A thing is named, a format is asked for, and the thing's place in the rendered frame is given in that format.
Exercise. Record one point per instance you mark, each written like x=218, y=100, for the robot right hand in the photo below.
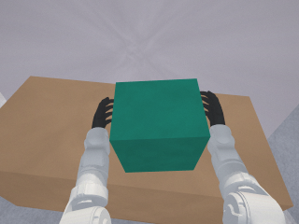
x=214, y=113

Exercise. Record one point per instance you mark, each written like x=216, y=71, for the carton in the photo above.
x=158, y=125

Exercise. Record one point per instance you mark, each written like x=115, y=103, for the robot left forearm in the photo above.
x=91, y=186

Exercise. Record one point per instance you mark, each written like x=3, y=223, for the robot right upper arm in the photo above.
x=250, y=208

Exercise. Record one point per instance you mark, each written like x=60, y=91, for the robot left hand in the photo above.
x=99, y=118

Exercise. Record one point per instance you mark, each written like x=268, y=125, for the pedestal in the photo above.
x=44, y=124

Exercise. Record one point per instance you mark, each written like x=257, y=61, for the robot right forearm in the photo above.
x=228, y=166

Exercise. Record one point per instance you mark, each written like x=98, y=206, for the robot left upper arm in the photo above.
x=91, y=215

